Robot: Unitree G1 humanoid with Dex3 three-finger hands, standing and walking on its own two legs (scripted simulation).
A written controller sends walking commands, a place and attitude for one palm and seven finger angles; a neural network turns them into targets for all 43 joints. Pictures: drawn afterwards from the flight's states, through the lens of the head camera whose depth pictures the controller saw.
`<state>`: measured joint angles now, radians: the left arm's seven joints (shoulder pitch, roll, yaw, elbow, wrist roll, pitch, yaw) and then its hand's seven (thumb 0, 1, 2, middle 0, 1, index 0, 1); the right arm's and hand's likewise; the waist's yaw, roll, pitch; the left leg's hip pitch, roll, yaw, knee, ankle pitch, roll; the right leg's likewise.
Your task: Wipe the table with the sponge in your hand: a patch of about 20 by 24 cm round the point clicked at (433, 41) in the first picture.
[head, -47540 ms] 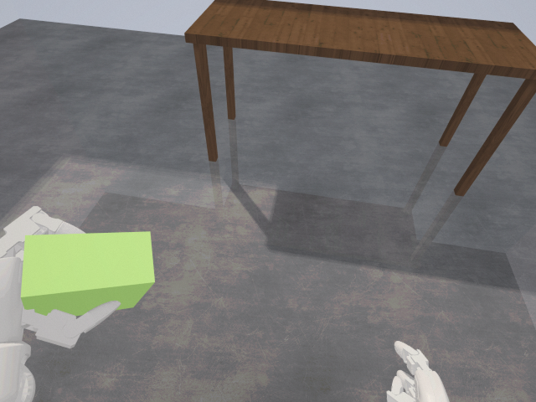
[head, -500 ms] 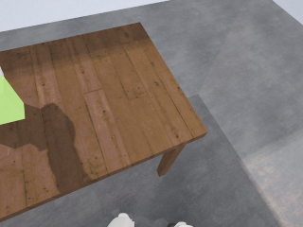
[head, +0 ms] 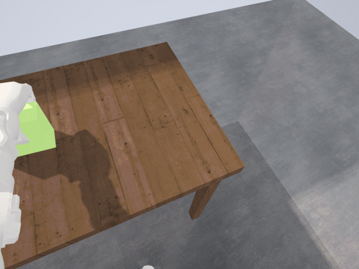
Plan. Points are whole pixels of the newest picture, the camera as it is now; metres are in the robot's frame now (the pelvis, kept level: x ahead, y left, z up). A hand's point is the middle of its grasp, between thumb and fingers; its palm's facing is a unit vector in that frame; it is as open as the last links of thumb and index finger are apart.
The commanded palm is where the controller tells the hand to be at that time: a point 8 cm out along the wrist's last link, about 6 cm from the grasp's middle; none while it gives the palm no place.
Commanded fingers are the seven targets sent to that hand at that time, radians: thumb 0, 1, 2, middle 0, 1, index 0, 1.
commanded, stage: wipe back along the middle lane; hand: left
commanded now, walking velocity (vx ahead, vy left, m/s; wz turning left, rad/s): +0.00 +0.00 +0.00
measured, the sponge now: (20, 136) +0.40 +0.39 +0.00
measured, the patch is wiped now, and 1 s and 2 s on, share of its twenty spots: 0.40 0.50 0.65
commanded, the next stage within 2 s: slide across to the third lane in 1.66 s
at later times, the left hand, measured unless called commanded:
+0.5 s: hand (26, 132) +0.38 +0.34 +0.05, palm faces -0.13 +0.01 -0.99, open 9.9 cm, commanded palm +0.36 +0.32 +0.08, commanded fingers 0.00 0.10 1.30 -1.20 -1.60 -1.20 -1.60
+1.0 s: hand (27, 145) +0.35 +0.33 +0.05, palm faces -0.08 -0.01 -1.00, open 9.9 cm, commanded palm +0.31 +0.31 +0.08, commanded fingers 0.00 0.10 1.30 -1.20 -1.60 -1.20 -1.60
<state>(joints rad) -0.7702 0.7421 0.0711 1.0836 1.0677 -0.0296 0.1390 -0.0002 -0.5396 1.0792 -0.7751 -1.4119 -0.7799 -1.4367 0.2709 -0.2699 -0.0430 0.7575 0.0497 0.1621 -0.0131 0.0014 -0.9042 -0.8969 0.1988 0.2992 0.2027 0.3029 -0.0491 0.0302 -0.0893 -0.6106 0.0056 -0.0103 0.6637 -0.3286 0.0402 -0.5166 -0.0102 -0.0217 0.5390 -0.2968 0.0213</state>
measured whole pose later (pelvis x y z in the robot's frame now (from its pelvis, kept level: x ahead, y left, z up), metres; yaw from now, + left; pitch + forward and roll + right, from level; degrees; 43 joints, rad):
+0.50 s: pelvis -0.01 -0.02 +0.00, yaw +0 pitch +12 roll -2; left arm -0.63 0.63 0.04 0.97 1.03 0.04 0.19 -0.01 -0.51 1.07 -0.75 -1.43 -0.75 -1.46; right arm 0.24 -0.28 -0.04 0.74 0.06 0.17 0.00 0.00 -0.91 -0.90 0.20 0.30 0.20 0.30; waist -0.02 0.04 -0.10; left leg -0.53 0.01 -0.01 0.63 -0.31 0.02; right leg -0.46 -0.01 -0.02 0.54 -0.30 0.02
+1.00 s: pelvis +0.00 -0.01 +0.01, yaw +0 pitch +10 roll -2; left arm -0.38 0.57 0.03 0.68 0.97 0.12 0.18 -0.01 -0.51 1.07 -0.73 -1.44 -0.74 -1.47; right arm 0.21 -0.28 -0.04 0.70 0.08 0.15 0.01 0.01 -0.91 -0.90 0.20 0.30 0.20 0.30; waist 0.01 0.05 -0.10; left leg -0.45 0.00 0.00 0.59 -0.32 0.03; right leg -0.38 -0.01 -0.01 0.52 -0.31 0.02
